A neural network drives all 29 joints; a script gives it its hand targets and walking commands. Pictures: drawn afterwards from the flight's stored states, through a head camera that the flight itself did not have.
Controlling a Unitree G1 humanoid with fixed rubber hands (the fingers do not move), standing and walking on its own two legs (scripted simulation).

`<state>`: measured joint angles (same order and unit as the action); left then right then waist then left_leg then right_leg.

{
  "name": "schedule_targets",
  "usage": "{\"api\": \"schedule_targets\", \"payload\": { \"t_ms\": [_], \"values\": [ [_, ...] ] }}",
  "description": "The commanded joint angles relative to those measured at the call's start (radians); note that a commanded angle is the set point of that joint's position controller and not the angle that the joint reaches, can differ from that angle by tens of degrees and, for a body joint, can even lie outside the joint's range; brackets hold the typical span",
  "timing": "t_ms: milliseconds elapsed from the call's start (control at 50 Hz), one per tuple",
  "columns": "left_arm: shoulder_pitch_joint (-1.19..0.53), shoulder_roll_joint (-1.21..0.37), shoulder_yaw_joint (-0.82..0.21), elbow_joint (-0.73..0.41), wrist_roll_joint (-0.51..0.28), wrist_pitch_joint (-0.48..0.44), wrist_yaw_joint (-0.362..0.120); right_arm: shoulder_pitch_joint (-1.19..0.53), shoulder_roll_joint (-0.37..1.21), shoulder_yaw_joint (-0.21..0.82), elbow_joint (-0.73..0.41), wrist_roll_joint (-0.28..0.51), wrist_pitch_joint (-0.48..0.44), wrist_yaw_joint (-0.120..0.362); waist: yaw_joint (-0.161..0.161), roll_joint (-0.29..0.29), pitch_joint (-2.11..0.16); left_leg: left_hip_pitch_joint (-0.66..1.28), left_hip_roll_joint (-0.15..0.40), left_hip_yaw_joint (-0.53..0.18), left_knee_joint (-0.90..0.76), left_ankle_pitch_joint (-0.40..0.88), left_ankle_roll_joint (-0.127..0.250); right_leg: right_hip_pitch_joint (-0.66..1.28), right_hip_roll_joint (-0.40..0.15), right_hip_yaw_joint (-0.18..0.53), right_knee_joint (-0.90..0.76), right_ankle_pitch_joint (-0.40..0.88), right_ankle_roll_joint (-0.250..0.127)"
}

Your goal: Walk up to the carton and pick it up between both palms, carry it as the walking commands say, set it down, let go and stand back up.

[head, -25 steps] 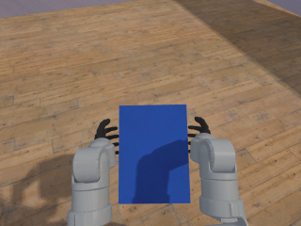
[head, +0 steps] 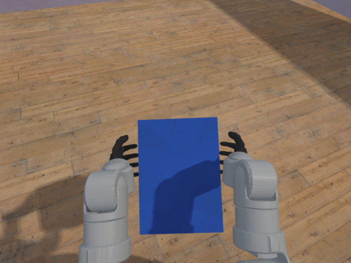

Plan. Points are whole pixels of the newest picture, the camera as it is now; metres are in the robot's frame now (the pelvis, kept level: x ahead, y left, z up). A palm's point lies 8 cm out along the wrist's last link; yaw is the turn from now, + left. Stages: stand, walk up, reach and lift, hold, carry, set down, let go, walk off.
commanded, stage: carry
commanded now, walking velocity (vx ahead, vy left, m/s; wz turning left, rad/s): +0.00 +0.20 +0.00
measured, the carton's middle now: (179, 169) +0.37 -0.01 -0.03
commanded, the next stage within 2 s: none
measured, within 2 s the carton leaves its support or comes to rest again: neither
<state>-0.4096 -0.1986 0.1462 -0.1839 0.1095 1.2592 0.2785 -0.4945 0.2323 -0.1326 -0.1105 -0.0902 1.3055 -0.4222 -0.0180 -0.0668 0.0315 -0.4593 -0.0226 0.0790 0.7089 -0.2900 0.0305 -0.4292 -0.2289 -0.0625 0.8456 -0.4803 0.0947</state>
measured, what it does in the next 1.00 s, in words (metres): steps to the left: right foot, then left foot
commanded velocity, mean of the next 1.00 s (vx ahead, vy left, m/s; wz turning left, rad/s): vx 0.00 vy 0.20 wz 0.00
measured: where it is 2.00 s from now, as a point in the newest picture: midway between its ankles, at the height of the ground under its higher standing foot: outside the picture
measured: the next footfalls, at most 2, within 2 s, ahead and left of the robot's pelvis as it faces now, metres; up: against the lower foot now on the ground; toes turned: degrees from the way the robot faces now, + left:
right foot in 0.20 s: +0.01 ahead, -0.07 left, +0.00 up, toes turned -11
left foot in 0.42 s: +0.03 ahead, +0.21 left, +0.00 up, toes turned +3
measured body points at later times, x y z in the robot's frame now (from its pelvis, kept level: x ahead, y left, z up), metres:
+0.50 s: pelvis -0.04 +0.13 +0.00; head -0.02 +0.14 +0.45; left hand +0.28 +0.25 +0.08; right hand +0.27 +0.00 +0.09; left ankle -0.01 +0.20 -0.71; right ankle -0.04 -0.05 -0.70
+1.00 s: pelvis -0.13 +0.26 +0.00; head -0.10 +0.26 +0.45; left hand +0.20 +0.36 +0.08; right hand +0.19 +0.11 +0.09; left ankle -0.09 +0.39 -0.71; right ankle -0.10 +0.08 -0.71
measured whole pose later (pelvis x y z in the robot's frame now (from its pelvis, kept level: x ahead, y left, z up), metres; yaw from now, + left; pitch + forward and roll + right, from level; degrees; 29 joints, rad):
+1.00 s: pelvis -0.13 +0.26 +0.00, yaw +0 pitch +2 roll +2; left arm -0.48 -0.23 0.16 -0.10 0.12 1.28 0.31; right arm -0.50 0.19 -0.15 -0.09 -0.09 1.34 -0.40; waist -0.05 -0.04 0.01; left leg -0.41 0.00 0.04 0.65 -0.27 -0.03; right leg -0.43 -0.24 -0.12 0.72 -0.30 0.09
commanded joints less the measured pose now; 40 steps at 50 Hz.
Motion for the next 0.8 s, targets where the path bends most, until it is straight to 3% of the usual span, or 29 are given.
{"api": "schedule_targets", "payload": {
  "t_ms": [0,100,140,160,180,200,220,240,260,280,300,340,360,380,400,420,440,460,500,520,560,620,660,680,700,720,740,760,780],
  "values": [
    [-0.699,-0.997,-0.666,-0.086,-0.465,-0.020,-0.376,-0.511,1.010,0.507,0.018,0.357,-0.065,0.522,0.021,0.252,-0.564,0.500,0.293,-0.329,-0.170,0.964,0.134,-0.163,0.128,-0.041,0.215,-0.193,-0.060],
    [-0.706,-1.026,-0.643,-0.043,-0.497,-0.005,-0.393,-0.573,1.003,0.506,-0.080,0.329,-0.088,0.494,0.016,0.275,-0.616,0.473,0.282,-0.238,-0.164,0.802,0.147,-0.031,0.128,-0.043,-0.029,-0.075,-0.082],
    [-0.683,-1.039,-0.634,-0.022,-0.498,0.000,-0.400,-0.605,0.988,0.527,-0.127,0.329,-0.095,0.485,0.031,0.240,-0.623,0.405,0.251,-0.189,-0.151,0.740,0.127,0.122,0.118,-0.054,-0.233,0.105,-0.083],
    [-0.670,-1.042,-0.626,-0.004,-0.495,0.006,-0.406,-0.605,0.985,0.539,-0.125,0.329,-0.093,0.480,0.041,0.194,-0.633,0.313,0.220,-0.159,-0.124,0.642,0.095,0.254,0.076,-0.022,-0.345,0.244,-0.088],
    [-0.668,-1.039,-0.621,0.002,-0.495,0.007,-0.409,-0.615,0.990,0.554,-0.144,0.336,-0.092,0.477,0.045,0.017,-0.662,0.151,0.141,-0.104,-0.023,0.411,0.043,0.430,-0.056,0.134,-0.380,0.564,-0.119],
    [-0.660,-1.028,-0.619,0.006,-0.496,0.007,-0.410,-0.643,0.992,0.568,-0.176,0.351,-0.092,0.479,0.045,-0.215,-0.658,-0.097,0.048,-0.039,0.106,0.007,-0.014,0.586,-0.266,0.367,-0.353,1.027,-0.208],
    [-0.618,-1.033,-0.609,0.005,-0.482,-0.002,-0.410,-0.710,0.983,0.580,-0.212,0.367,-0.089,0.485,0.061,-0.304,-0.655,-0.170,0.026,-0.061,0.282,-0.304,-0.050,0.556,-0.373,0.464,-0.371,1.046,-0.352],
    [-0.636,-1.040,-0.613,-0.037,-0.481,-0.002,-0.400,-0.762,0.985,0.598,-0.269,0.396,-0.080,0.495,0.053,-0.273,-0.615,-0.149,0.076,-0.177,0.340,-0.258,-0.025,0.485,-0.370,0.452,-0.379,0.957,-0.373],
    [-0.608,-1.048,-0.586,-0.027,-0.469,0.006,-0.393,-0.756,0.983,0.609,-0.266,0.408,-0.073,0.499,0.055,-0.225,-0.589,-0.148,0.073,-0.154,0.314,-0.211,-0.025,0.487,-0.307,0.348,-0.376,0.858,-0.346],
    [-0.616,-1.045,-0.570,-0.013,-0.458,0.011,-0.391,-0.742,0.994,0.625,-0.228,0.416,-0.065,0.502,0.051,-0.190,-0.573,-0.158,0.069,-0.119,0.222,-0.194,-0.034,0.506,-0.250,0.268,-0.344,0.837,-0.288],
    [-0.623,-1.036,-0.561,-0.007,-0.450,0.009,-0.387,-0.760,0.995,0.640,-0.233,0.440,-0.064,0.504,0.050,-0.193,-0.586,-0.130,0.071,-0.103,0.103,-0.147,-0.038,0.506,-0.224,0.207,-0.320,0.847,-0.241],
    [-0.636,-1.016,-0.566,-0.010,-0.435,0.006,-0.376,-0.755,0.980,0.632,-0.205,0.456,-0.057,0.509,0.029,-0.184,-0.580,0.050,0.032,-0.038,-0.153,-0.045,-0.041,0.398,-0.167,0.095,-0.263,0.788,-0.165],
    [-0.637,-1.008,-0.572,-0.028,-0.427,0.004,-0.368,-0.751,0.981,0.623,-0.187,0.458,-0.052,0.515,0.025,-0.133,-0.586,0.169,0.012,-0.006,-0.290,0.061,-0.041,0.342,-0.127,0.045,-0.223,0.706,-0.129],
    [-0.653,-1.004,-0.580,-0.040,-0.427,0.001,-0.360,-0.721,0.991,0.607,-0.136,0.447,-0.046,0.522,0.025,0.001,-0.621,0.307,0.076,-0.090,-0.303,0.272,-0.030,0.252,-0.056,-0.006,-0.107,0.569,-0.082],
    [-0.668,-1.000,-0.590,-0.060,-0.429,-0.003,-0.356,-0.694,1.001,0.586,-0.088,0.440,-0.046,0.530,0.032,0.208,-0.618,0.431,0.229,-0.262,-0.225,0.805,0.029,0.076,0.019,-0.052,0.019,0.272,-0.031],
    [-0.680,-1.012,-0.605,-0.067,-0.440,0.002,-0.355,-0.641,1.016,0.575,-0.038,0.443,-0.043,0.536,0.024,0.331,-0.571,0.527,0.294,-0.307,-0.150,1.186,0.111,-0.086,0.083,-0.059,0.105,-0.086,-0.021],
    [-0.693,-1.006,-0.609,-0.068,-0.441,0.000,-0.357,-0.572,1.032,0.542,0.048,0.426,-0.046,0.541,0.018,0.340,-0.550,0.509,0.299,-0.312,-0.144,1.183,0.138,-0.113,0.103,-0.056,0.119,-0.175,-0.039],
    [-0.714,-0.997,-0.621,-0.064,-0.449,-0.010,-0.363,-0.557,1.030,0.519,0.072,0.402,-0.053,0.539,0.016,0.297,-0.534,0.501,0.302,-0.345,-0.181,1.119,0.134,-0.157,0.127,-0.065,0.139,-0.165,-0.047],
    [-0.738,-1.004,-0.627,-0.020,-0.450,-0.018,-0.374,-0.542,1.021,0.490,0.092,0.359,-0.053,0.531,0.024,0.226,-0.530,0.457,0.285,-0.323,-0.226,0.836,0.096,-0.155,0.120,-0.048,0.205,-0.165,-0.069],
    [-0.767,-1.014,-0.637,-0.024,-0.462,-0.018,-0.377,-0.563,1.021,0.484,0.073,0.349,-0.057,0.527,0.025,0.229,-0.537,0.449,0.288,-0.314,-0.236,0.760,0.078,-0.154,0.118,-0.045,0.207,-0.135,-0.073],
    [-0.791,-1.021,-0.644,-0.038,-0.481,-0.015,-0.382,-0.579,1.025,0.484,0.036,0.342,-0.067,0.519,0.021,0.242,-0.552,0.441,0.290,-0.287,-0.248,0.641,0.096,-0.114,0.117,-0.042,0.152,-0.104,-0.083],
    [-0.767,-1.040,-0.639,-0.010,-0.493,-0.005,-0.391,-0.635,1.020,0.504,-0.039,0.342,-0.080,0.504,0.015,0.249,-0.575,0.421,0.284,-0.247,-0.264,0.580,0.106,-0.013,0.133,-0.056,0.019,-0.086,-0.102],
    [-0.756,-1.051,-0.635,0.004,-0.499,0.002,-0.398,-0.652,1.013,0.524,-0.079,0.340,-0.084,0.494,0.018,0.241,-0.591,0.375,0.270,-0.216,-0.289,0.510,0.066,0.112,0.144,-0.081,-0.148,-0.016,-0.111],
    [-0.732,-1.056,-0.628,0.028,-0.495,0.007,-0.402,-0.666,1.008,0.539,-0.093,0.345,-0.083,0.489,0.028,0.220,-0.598,0.320,0.242,-0.182,-0.297,0.440,0.018,0.220,0.134,-0.086,-0.283,0.071,-0.114],
    [-0.740,-1.062,-0.627,0.023,-0.497,0.009,-0.406,-0.682,1.004,0.554,-0.110,0.349,-0.082,0.485,0.043,0.152,-0.609,0.191,0.194,-0.132,-0.264,0.352,-0.047,0.394,0.068,-0.026,-0.421,0.179,-0.131],
    [-0.750,-1.056,-0.621,0.016,-0.498,0.011,-0.406,-0.707,1.018,0.578,-0.142,0.367,-0.077,0.484,0.049,-0.081,-0.635,0.018,0.103,-0.061,-0.109,0.223,-0.102,0.548,-0.140,0.232,-0.475,0.269,-0.193],
    [-0.731,-1.066,-0.622,0.004,-0.497,0.002,-0.402,-0.756,0.989,0.582,-0.192,0.380,-0.075,0.487,0.059,-0.350,-0.619,-0.152,0.020,-0.034,0.304,-0.258,-0.140,0.464,-0.444,0.560,-0.487,0.485,-0.388],
    [-0.726,-1.063,-0.621,-0.034,-0.497,-0.004,-0.390,-0.841,1.007,0.606,-0.263,0.414,-0.068,0.498,0.060,-0.336,-0.557,-0.177,0.111,-0.213,0.534,-0.250,-0.109,0.335,-0.490,0.605,-0.498,0.476,-0.469],
    [-0.689,-1.058,-0.589,-0.037,-0.481,0.010,-0.384,-0.820,0.995,0.602,-0.262,0.417,-0.057,0.503,0.056,-0.202,-0.523,-0.108,0.118,-0.247,0.530,-0.173,-0.078,0.284,-0.364,0.437,-0.471,0.422,-0.401]
  ]
}}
